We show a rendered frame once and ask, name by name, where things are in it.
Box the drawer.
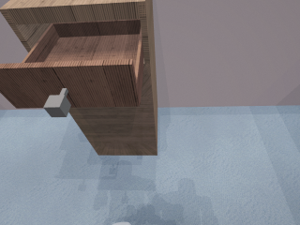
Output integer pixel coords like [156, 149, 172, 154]
[0, 19, 144, 109]

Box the cabinet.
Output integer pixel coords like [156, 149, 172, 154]
[0, 0, 158, 156]

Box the handle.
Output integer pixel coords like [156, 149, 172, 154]
[43, 88, 71, 117]

